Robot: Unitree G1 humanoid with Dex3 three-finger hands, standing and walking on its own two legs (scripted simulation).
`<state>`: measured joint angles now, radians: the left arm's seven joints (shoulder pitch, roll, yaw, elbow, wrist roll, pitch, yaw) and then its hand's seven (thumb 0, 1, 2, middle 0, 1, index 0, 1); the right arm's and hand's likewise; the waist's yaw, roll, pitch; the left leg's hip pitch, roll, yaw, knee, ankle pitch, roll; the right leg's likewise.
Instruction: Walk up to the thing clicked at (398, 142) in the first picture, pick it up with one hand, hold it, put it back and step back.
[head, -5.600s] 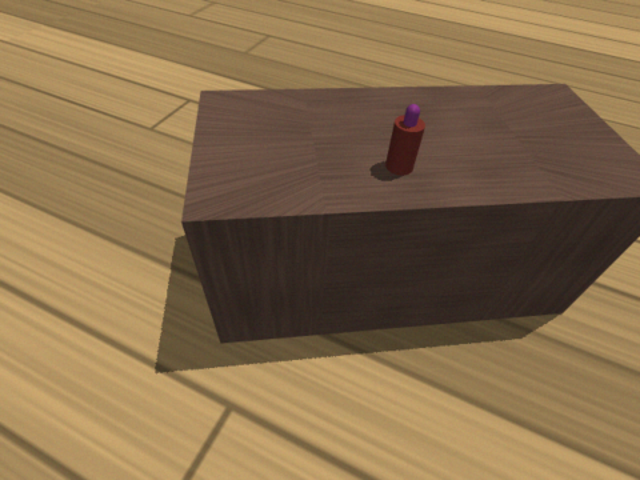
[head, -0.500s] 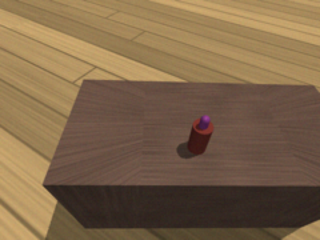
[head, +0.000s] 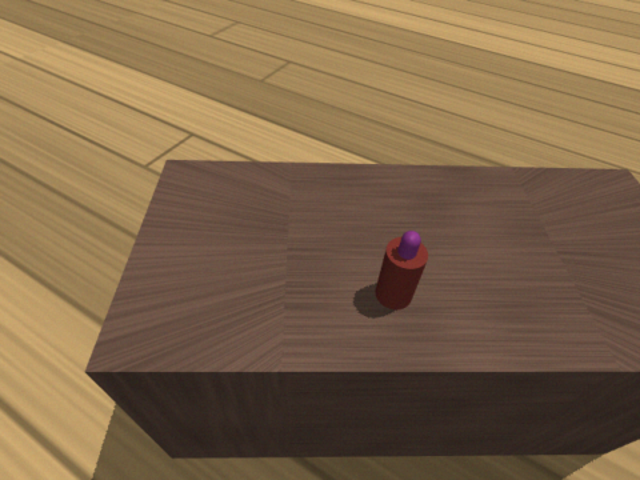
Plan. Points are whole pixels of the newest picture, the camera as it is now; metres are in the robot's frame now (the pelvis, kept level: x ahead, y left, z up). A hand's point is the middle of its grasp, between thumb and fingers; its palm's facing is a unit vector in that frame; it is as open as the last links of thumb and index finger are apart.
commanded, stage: stand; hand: right
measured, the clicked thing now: (402, 266) +0.49 -0.16 -0.09
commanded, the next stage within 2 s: rise first in 0.26 s
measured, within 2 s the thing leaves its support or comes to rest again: neither
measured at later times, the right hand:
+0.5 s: hand out of the picture +0.12 -0.24 -0.15, palm faces +0.10 +0.94 -0.32, open 8.7 cm
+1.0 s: hand (499, 461) +0.18 -0.24 -0.10, palm faces +0.22 +0.91 -0.35, open 16.8 cm
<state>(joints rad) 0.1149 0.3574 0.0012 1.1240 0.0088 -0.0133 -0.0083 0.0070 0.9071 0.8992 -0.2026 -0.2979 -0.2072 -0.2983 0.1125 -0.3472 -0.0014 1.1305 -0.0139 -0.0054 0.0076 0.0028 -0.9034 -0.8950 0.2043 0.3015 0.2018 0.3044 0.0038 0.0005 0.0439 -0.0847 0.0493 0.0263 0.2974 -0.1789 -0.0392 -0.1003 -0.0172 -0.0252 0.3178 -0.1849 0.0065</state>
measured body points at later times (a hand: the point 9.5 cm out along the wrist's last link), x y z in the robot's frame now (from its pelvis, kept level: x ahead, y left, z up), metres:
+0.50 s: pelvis -0.01 +0.00 -0.01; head +0.03 +0.00 +0.44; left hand +0.12 +0.29 -0.12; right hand +0.12 -0.29 -0.13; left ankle -0.01 +0.14 -0.75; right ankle -0.01 -0.12 -0.75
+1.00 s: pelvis +0.01 +0.01 -0.01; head +0.03 +0.02 +0.44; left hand +0.16 +0.28 -0.10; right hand +0.16 -0.29 -0.07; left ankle -0.01 +0.14 -0.75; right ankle -0.01 -0.12 -0.75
